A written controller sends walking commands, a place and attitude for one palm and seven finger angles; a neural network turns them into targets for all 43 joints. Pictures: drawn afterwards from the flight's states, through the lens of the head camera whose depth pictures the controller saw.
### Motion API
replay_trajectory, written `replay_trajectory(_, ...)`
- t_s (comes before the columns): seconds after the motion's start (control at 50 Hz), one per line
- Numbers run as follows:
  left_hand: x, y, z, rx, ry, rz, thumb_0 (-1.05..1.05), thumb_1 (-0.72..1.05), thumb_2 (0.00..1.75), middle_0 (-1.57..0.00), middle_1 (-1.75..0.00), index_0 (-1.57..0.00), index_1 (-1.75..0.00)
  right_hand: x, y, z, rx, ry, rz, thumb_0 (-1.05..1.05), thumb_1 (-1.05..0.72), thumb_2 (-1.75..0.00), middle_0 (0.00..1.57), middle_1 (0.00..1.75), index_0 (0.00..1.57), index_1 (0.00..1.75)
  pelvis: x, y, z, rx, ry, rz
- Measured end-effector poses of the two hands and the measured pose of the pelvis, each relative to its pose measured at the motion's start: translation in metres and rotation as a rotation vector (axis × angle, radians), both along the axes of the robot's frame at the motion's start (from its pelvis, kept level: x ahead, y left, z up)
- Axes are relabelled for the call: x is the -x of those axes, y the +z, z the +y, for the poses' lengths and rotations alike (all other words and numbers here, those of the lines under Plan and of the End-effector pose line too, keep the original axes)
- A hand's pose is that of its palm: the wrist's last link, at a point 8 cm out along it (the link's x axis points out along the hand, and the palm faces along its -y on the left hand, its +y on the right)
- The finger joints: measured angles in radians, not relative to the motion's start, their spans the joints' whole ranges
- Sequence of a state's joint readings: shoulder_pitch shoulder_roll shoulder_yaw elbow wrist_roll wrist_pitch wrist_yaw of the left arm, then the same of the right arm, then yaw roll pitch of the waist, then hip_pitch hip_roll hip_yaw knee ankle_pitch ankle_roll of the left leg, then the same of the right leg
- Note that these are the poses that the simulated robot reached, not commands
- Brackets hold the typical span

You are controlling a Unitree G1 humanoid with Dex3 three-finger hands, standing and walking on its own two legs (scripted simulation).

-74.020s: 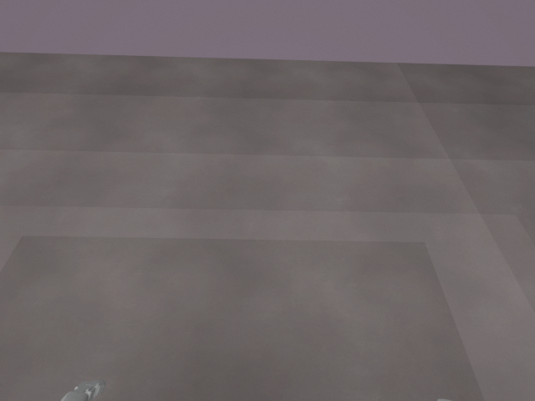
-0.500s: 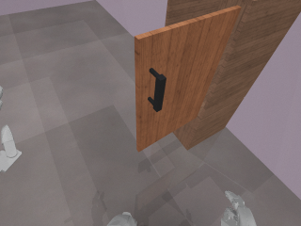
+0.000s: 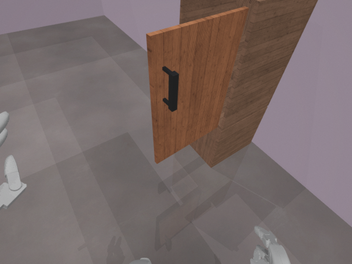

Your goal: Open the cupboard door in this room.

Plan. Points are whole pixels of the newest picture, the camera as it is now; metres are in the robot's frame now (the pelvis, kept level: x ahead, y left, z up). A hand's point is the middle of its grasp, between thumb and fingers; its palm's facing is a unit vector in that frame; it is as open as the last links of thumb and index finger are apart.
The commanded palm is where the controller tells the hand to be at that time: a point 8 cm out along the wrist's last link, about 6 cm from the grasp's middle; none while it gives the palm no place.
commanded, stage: stop stepping back and stand still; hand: left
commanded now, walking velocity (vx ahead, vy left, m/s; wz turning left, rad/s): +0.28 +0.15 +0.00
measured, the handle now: (169, 89) +0.60 +0.07 +0.06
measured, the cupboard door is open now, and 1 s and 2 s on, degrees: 93 93 93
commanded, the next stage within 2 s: let the arm hang, fingers relaxed in 0.48 s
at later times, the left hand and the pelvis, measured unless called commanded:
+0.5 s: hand (26, 192) +0.19 +0.25 +0.17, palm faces +0.39 -0.76 -0.52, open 7.4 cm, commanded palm +0.14 +0.29 +0.18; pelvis -0.01 +0.00 +0.00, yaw -2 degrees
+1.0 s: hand out of the picture -0.05 +0.18 -0.17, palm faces +0.04 -0.98 -0.19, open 7.1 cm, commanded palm none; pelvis -0.03 +0.00 +0.01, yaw +2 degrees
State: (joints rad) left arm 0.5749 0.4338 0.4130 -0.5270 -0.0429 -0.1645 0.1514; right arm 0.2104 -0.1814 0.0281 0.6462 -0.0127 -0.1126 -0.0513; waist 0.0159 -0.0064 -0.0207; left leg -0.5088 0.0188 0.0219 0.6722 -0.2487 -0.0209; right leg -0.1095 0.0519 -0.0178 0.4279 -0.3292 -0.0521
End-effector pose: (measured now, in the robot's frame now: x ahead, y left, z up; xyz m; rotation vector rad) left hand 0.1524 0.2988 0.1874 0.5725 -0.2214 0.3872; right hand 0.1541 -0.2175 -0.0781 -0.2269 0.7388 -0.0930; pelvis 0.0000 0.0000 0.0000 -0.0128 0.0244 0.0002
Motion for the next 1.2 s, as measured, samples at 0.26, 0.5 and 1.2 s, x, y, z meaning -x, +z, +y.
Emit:
replay_trajectory(0.26, -0.006, -0.009, 0.009, 0.005, -0.008, -0.069, 0.01, 0.88, 0.9, -0.21, -0.3, -0.21, -0.3, 0.057, -0.008, -0.037, 0.084, -0.155, 0.022, 0.01, -0.91, -0.9, 0.19, 0.3, 0.2, 0.3, 0.008, -0.009, 0.007, -0.039, -0.011, -0.042)
replay_trajectory(0.5, 0.007, 0.0, -0.01, -0.043, -0.021, 0.014, 0.01, 0.88, 0.9, -0.22, -0.3, -0.22, -0.3, 0.045, -0.016, -0.012, -0.035, -0.086, 0.04, 0.01, -0.9, -0.9, 0.2, 0.3, 0.2, 0.3, 0.01, 0.0, -0.002, -0.022, -0.03, -0.016)
replay_trajectory(1.2, 0.244, -0.313, -0.046, 0.609, 0.385, 1.624, 0.0, 0.92, 0.9, -0.2, -0.3, -0.2, -0.3, 0.191, -0.065, -0.011, -0.029, -0.115, 0.701, 0.0, -0.91, -0.9, 0.2, 0.3, 0.2, 0.3, 0.039, 0.008, 0.004, -0.004, 0.03, -0.061)
